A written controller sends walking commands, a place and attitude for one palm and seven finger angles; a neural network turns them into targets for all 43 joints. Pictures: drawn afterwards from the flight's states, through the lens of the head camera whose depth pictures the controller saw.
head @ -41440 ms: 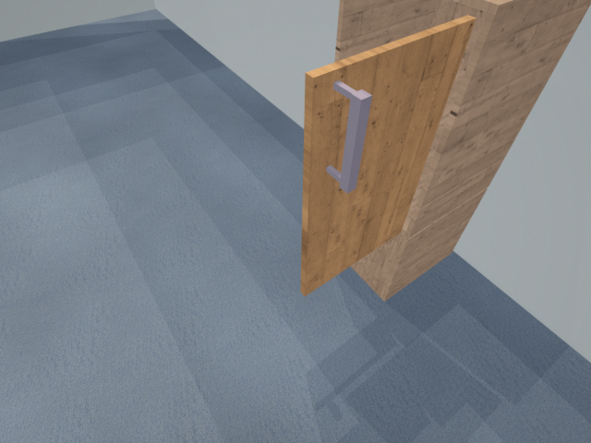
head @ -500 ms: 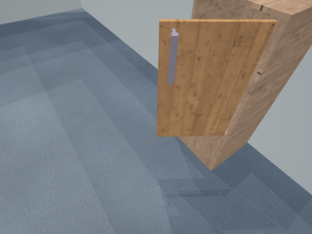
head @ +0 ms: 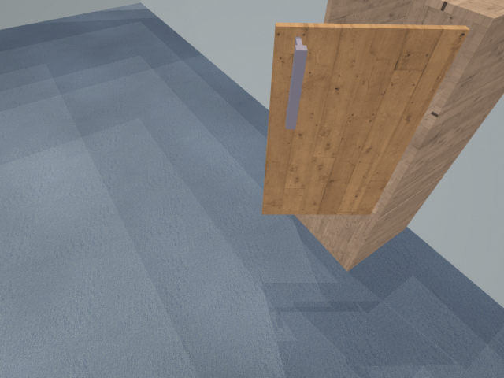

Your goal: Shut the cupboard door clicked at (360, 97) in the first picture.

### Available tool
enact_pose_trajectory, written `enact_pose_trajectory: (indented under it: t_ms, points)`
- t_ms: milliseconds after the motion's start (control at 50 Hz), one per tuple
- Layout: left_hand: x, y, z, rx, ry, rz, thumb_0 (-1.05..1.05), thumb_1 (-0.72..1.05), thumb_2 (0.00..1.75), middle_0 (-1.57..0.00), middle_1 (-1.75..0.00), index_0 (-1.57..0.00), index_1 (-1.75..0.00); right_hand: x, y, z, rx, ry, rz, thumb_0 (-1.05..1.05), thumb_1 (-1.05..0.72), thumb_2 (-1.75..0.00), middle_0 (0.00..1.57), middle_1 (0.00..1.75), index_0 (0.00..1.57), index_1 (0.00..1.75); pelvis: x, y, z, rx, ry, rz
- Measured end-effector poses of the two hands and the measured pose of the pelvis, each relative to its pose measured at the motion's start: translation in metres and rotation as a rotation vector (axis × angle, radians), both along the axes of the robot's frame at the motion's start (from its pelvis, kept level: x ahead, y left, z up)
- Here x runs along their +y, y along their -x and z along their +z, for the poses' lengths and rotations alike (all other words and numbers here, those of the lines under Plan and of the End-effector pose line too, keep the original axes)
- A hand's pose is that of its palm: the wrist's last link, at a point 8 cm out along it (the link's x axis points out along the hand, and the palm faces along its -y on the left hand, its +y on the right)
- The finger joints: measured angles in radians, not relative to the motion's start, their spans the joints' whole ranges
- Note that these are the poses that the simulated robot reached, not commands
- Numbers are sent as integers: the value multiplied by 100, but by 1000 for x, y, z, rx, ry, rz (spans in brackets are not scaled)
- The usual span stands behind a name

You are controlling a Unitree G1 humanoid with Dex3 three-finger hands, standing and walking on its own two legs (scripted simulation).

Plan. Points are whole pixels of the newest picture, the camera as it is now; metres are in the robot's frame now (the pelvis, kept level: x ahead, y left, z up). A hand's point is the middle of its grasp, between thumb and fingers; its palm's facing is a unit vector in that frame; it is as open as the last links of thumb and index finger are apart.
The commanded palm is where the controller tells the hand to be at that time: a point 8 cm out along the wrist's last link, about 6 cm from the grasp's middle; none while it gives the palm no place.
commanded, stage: look again from close up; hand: left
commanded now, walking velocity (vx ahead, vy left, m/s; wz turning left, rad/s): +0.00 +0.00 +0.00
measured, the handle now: (294, 85) +0.63 -0.04 +0.14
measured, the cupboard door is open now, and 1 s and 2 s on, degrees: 56 56 56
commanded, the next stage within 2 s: shuffle to correct the standing spot in 0.30 s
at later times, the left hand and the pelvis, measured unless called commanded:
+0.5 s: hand out of the picture +0.01 +0.15 -0.17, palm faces +0.03 -0.98 -0.17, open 7.4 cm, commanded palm none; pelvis +0.02 -0.02 +0.00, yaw +0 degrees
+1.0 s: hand out of the picture +0.02 +0.08 -0.19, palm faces +0.15 -0.98 -0.12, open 7.4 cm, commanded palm none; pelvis +0.13 -0.06 -0.02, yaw +5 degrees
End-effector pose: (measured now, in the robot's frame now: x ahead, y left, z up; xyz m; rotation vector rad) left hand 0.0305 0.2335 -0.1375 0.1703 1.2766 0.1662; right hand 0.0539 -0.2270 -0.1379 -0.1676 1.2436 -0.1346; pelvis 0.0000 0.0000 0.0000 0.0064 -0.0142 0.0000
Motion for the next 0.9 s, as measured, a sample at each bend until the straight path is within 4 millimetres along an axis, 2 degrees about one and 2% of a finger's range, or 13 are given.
enact_pose_trajectory:
  t_ms: [320,480,600,700,780,840,900]
  points:
    - [-23,26,-1,96,30,13,1,91,90,-20,-30,-20,-30,-2,48,-5,148,-26,-32,0,-91,-90,20,30,20,30,-10,-9,4,-3,-2,1]
    - [-37,29,-3,119,47,23,1,91,90,-20,-30,-20,-30,-1,55,-7,184,-45,-41,0,-91,-90,20,30,20,30,-18,-16,3,-2,-1,6]
    - [-46,27,-10,142,57,47,1,91,90,-20,-30,-20,-30,-6,52,-10,214,-48,-47,0,-91,-90,20,30,20,30,-27,-32,-1,12,-7,25]
    - [-57,20,-12,161,49,80,1,91,90,-20,-30,-20,-30,-19,38,-13,237,-47,-45,0,-91,-90,21,30,20,30,-42,-53,-5,32,-13,46]
    - [-70,14,-12,171,43,119,0,91,90,-20,-30,-20,-30,-36,15,-17,246,-33,-24,0,-91,-90,21,30,20,30,-55,-71,-9,42,0,67]
    - [-81,14,-14,184,51,159,0,91,90,-20,-30,-20,-30,-48,-16,-16,239,-8,10,1,-91,-90,20,30,20,30,-60,-86,-10,40,4,94]
    - [-93,18,-15,227,72,186,0,91,90,-20,-30,-20,-30,-56,-61,-12,188,18,45,1,-91,-90,20,30,20,30,-62,-101,-9,36,1,101]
